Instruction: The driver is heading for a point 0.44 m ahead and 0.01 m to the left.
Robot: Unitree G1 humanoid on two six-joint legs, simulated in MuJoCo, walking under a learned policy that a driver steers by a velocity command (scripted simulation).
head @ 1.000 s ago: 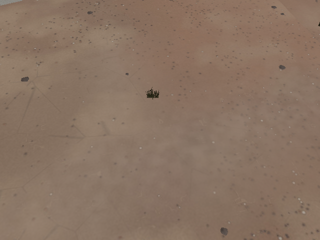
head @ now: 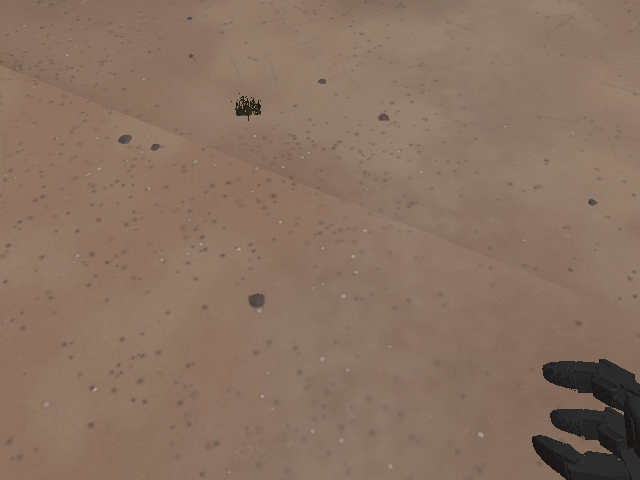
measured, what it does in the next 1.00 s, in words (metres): walks ahead, turning right: left foot, then right foot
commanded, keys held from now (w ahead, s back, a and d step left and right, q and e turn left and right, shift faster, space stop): e+shift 0.10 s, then shift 0.16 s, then w+shift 0.14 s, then shift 0.60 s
